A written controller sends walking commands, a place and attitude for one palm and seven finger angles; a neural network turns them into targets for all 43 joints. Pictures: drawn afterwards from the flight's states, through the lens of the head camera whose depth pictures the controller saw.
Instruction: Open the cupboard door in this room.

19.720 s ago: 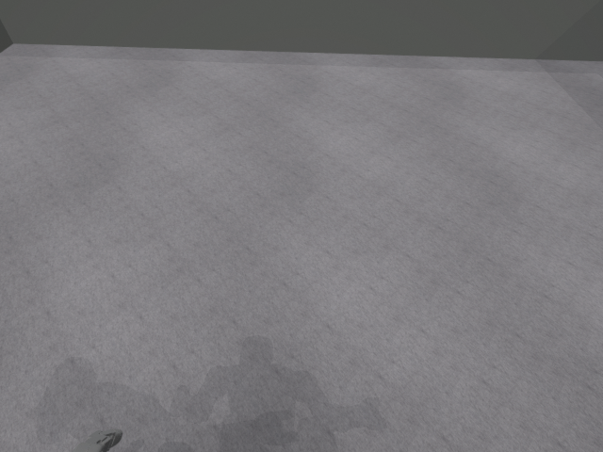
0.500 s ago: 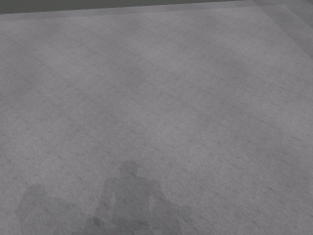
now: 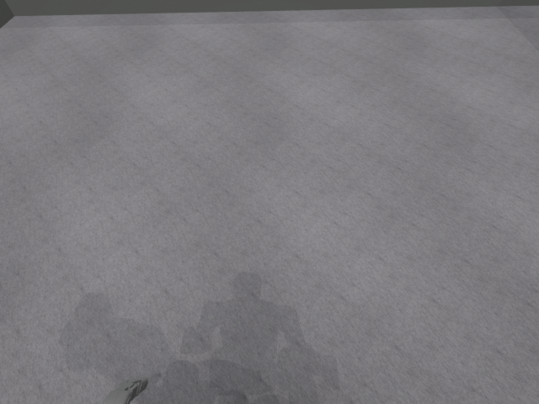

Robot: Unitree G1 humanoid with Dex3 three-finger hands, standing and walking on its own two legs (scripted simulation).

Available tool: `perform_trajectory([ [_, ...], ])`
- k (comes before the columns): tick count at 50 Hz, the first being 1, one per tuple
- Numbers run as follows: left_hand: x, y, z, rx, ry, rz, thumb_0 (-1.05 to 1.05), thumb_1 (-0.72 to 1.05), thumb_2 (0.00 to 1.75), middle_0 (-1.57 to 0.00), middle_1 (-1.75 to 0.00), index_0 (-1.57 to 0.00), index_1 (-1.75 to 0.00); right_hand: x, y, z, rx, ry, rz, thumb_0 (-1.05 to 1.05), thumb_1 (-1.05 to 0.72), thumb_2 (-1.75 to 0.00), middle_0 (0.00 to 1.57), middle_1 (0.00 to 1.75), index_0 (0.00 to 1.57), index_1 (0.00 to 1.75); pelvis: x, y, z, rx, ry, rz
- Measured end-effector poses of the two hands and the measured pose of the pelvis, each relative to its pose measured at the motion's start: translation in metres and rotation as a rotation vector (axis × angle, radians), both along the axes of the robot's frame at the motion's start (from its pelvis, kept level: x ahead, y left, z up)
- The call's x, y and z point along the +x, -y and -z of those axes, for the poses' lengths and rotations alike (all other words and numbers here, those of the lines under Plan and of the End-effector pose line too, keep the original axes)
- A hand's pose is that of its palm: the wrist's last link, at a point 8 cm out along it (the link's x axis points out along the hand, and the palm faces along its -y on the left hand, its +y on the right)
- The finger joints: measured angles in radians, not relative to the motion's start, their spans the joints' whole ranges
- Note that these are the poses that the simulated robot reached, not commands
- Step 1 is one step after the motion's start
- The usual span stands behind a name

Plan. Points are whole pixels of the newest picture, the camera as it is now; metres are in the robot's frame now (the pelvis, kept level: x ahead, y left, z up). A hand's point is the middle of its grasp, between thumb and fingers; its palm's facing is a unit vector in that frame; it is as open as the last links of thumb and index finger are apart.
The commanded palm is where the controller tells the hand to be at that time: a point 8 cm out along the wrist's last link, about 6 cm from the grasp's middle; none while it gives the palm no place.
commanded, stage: turn or walk to find it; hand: left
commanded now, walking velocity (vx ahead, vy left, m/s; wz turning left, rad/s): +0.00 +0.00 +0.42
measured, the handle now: out of the picture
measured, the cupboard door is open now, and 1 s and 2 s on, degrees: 0 0 0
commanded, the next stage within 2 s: stand and wait in 0.32 s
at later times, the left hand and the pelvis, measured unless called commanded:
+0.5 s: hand out of the picture -0.05 +0.19 -0.16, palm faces +0.30 -0.92 -0.26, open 7.4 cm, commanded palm none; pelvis -0.02 -0.01 +0.00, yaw +15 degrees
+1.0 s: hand out of the picture -0.01 +0.24 -0.15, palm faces +0.44 -0.86 -0.26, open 7.4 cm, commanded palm none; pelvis -0.03 +0.00 +0.01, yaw +27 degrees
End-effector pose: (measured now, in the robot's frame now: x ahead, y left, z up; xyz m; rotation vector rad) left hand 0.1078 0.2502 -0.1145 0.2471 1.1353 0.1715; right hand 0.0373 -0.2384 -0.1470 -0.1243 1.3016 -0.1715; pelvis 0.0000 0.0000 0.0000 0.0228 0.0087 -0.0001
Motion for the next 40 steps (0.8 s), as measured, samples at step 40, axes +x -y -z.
perform_trajectory([
  [40, -0.196, -0.034, 0.018, -0.076, -0.115, -0.470, 0.01, 0.91, 0.90, -0.20, -0.29, -0.20, -0.30, 0.104, -0.070, -0.039, -0.062, 0.128, -0.480, 0.01, -0.90, -0.90, 0.20, 0.30, 0.20, 0.30, -0.035, -0.022, -0.010, -0.050, 0.017, -0.390],
])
